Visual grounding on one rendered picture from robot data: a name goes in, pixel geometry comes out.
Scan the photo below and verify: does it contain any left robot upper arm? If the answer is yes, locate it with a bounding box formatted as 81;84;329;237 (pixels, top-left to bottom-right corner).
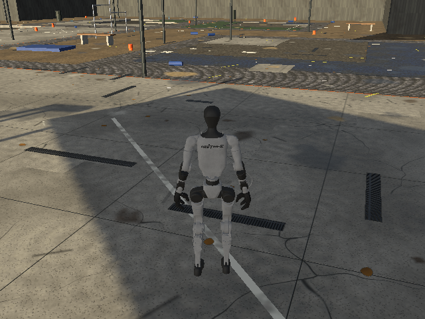
181;135;199;172

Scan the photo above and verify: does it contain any right robot upper arm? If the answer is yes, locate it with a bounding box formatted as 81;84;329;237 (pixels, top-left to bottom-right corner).
226;134;243;171

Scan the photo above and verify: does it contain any robot left hand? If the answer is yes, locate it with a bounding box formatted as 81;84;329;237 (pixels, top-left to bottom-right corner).
174;191;189;209

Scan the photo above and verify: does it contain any robot left foot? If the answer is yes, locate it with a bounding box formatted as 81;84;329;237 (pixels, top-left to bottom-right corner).
194;259;205;276

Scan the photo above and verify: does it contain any left robot shin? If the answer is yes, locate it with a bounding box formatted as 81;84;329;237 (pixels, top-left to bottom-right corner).
193;223;203;267

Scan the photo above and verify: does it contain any robot right hand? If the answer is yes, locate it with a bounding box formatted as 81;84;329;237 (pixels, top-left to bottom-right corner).
236;192;251;210

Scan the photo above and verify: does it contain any robot left forearm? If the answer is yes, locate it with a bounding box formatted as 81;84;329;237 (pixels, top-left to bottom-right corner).
175;162;189;193

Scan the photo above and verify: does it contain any robot right forearm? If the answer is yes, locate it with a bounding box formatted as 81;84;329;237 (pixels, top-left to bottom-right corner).
236;161;249;193

